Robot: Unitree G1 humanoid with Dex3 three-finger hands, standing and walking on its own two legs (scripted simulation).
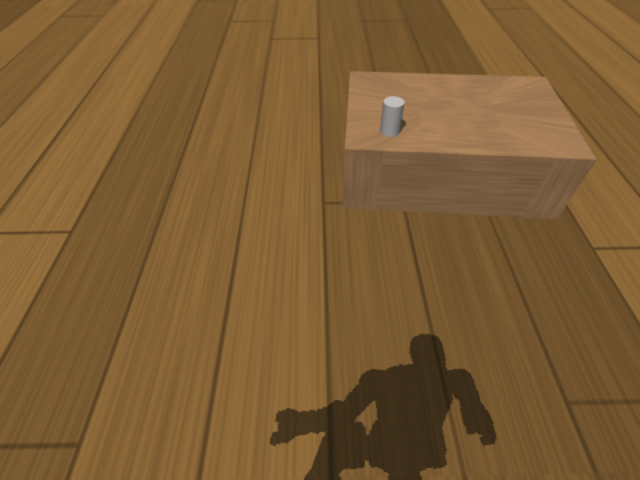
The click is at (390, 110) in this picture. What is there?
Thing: squat round
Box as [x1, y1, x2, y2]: [380, 96, 404, 136]
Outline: 399,97 391,96 384,99 380,126 380,132 384,135 393,136 396,135 399,131 404,102
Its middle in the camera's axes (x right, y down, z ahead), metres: +0.29 -0.49 +1.54
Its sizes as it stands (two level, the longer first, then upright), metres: 0.081 0.081 0.134
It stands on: a support 0.33 m high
